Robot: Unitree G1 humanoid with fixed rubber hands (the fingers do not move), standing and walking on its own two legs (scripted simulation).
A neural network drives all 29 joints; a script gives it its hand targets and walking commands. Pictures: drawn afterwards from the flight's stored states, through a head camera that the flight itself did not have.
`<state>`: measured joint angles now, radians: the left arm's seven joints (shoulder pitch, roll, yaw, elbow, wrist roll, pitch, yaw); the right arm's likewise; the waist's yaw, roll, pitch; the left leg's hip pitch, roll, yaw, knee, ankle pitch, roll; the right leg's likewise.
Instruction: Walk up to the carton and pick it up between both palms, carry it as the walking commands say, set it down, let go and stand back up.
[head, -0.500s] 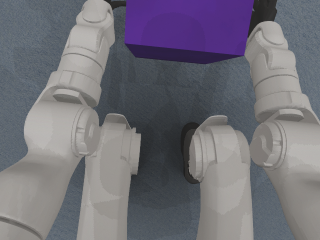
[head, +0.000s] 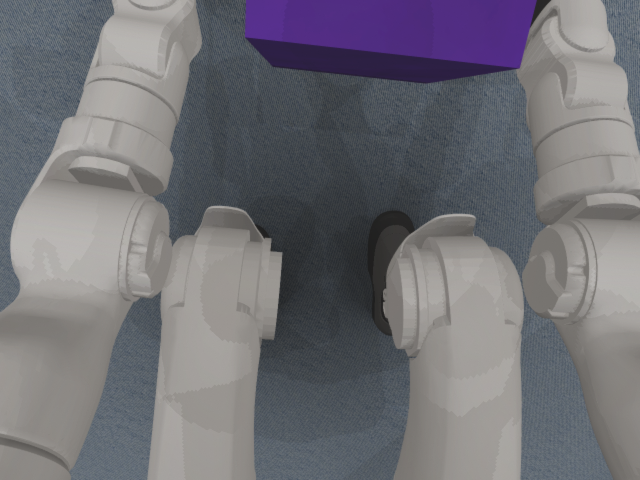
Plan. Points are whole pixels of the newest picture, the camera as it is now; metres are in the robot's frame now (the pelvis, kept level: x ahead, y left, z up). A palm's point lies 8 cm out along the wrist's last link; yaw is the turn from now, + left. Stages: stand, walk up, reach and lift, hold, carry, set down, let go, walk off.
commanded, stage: set down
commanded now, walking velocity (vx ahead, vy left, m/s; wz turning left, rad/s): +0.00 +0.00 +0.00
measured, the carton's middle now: out of the picture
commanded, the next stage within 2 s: let go in 1.64 s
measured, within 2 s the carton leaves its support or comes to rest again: neither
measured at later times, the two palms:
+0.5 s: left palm out of the picture +0.55 +0.15 -0.14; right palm out of the picture +0.52 -0.21 -0.14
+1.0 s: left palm out of the picture +0.55 +0.16 +0.00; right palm out of the picture +0.52 -0.22 +0.00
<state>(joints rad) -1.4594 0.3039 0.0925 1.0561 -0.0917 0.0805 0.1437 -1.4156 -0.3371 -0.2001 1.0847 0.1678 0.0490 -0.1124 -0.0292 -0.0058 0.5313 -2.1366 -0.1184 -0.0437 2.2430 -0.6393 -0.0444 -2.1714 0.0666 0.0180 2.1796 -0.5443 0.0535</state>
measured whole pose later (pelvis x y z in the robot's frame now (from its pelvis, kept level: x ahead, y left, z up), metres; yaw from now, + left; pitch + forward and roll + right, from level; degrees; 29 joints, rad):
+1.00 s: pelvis -0.01 +0.00 +0.13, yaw +0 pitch +28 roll +1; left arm -1.35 0.39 0.14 0.65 -0.17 0.36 0.13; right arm -1.26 -0.36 -0.21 0.57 0.19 0.36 -0.14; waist -0.05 0.01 0.52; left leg -1.73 -0.09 -0.04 1.80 -0.56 -0.03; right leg -1.78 0.07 0.05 1.76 -0.48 0.03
